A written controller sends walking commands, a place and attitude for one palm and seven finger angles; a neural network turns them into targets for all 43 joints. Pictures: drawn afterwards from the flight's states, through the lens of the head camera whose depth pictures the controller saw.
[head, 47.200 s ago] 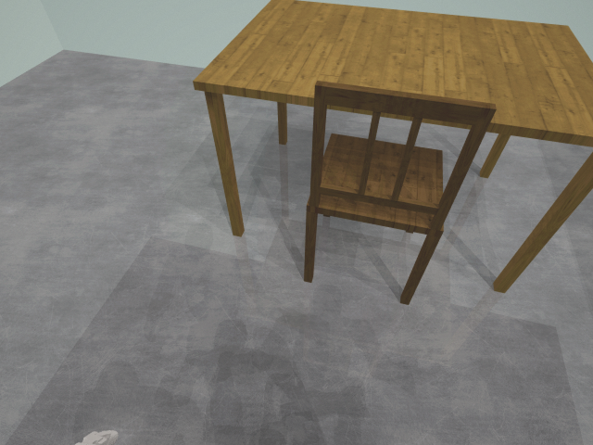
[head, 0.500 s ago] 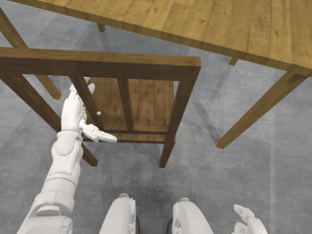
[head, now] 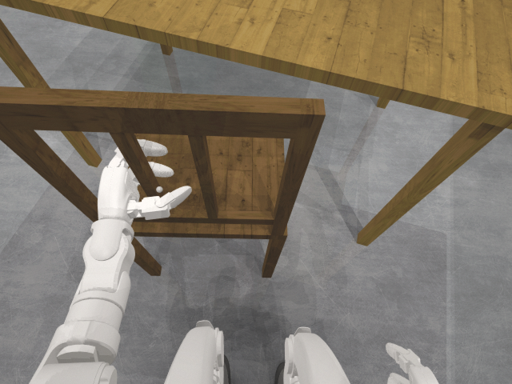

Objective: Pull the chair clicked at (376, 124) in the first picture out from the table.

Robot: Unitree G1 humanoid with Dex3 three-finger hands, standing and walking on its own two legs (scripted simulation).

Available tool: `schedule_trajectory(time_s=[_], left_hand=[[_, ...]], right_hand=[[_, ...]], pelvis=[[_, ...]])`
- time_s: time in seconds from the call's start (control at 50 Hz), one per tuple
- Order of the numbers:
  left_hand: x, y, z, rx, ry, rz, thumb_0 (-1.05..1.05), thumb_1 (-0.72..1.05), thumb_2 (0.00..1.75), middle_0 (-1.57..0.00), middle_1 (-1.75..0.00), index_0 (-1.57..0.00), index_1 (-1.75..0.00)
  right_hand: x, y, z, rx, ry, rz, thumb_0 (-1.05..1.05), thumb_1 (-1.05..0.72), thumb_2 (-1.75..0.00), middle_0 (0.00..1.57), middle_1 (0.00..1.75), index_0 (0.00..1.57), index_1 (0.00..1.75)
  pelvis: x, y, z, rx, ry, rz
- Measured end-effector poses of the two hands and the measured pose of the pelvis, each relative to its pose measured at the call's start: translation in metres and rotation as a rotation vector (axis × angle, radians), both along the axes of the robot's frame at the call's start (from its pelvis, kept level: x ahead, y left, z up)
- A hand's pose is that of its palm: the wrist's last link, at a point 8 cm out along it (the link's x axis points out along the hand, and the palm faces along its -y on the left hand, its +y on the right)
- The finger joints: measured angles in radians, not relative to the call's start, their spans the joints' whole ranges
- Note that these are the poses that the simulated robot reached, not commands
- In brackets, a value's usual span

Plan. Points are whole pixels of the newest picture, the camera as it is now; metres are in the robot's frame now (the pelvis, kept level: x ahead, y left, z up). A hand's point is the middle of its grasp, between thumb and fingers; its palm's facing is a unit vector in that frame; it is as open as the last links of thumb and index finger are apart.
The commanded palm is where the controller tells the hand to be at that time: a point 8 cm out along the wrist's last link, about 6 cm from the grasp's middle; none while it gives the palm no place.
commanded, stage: hook a spindle and tug to test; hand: left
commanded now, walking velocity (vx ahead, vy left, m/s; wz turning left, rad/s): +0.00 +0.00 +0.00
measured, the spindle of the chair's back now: (147, 179) +0.43 +0.18 +0.00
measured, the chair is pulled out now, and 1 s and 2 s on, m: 0.13 0.16 0.27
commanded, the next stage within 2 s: step backward, pulling the chair out in 0.80 s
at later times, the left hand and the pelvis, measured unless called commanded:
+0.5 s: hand (160, 197) +0.39 +0.15 +0.02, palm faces +0.00 -1.00 -0.03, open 5.2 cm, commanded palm +0.35 +0.19 +0.02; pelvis +0.02 +0.01 +0.01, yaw +0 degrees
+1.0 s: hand (160, 204) +0.37 +0.15 +0.03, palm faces +0.00 -0.99 -0.12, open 5.2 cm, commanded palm +0.35 +0.20 +0.02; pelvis +0.03 +0.00 +0.03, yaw +1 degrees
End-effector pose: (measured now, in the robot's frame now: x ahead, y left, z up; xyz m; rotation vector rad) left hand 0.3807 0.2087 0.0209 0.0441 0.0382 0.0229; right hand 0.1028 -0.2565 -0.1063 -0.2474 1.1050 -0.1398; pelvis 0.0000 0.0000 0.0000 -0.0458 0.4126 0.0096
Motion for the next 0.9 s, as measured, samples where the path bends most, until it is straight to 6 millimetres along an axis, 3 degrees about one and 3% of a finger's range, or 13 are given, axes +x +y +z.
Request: schedule_trajectory(time_s=[0.18, 0.28, 0.6, 0.9], left_hand=[[0.001, 0.001, 0.0, -0.001, -0.005, -0.008, 0.0, 0.63, 0.78, -0.47, -1.44, -0.42, -1.44], [-0.001, 0.0, 0.001, -0.009, 0.007, -0.003, 0.01, 0.78, 0.85, -0.44, -1.44, -0.42, -1.45], [-0.018, -0.005, 0.001, -0.015, 0.013, -0.027, 0.01, 0.79, 0.81, -0.41, -1.45, -0.4, -1.45], [-0.028, -0.006, 0.002, -0.015, 0.013, -0.038, 0.01, 0.78, 0.8, -0.42, -1.45, -0.42, -1.45]], right_hand=[[0.01, 0.001, 0.001, -0.002, -0.001, 0.008, 0.01, -0.9, -0.9, 0.2, 0.3, 0.2, 0.3], [0.018, 0.005, 0.003, 0.01, -0.014, 0.007, 0.01, -0.9, -0.9, 0.2, 0.3, 0.2, 0.3], [0.046, 0.015, 0.011, 0.034, -0.054, 0.022, 0.01, -0.9, -0.9, 0.2, 0.3, 0.2, 0.3], [0.063, 0.015, 0.013, 0.031, -0.099, 0.041, 0.01, -0.9, -0.9, 0.2, 0.3, 0.2, 0.3]], pelvis=[[0.006, 0.002, 0.001, -0.002, 0.006, 0.002], [0.01, 0.004, 0.004, -0.001, 0.007, -0.001], [0.025, 0.007, 0.009, 0.001, 0.007, -0.009], [0.026, 0.004, 0.007, 0.004, 0.006, -0.009]])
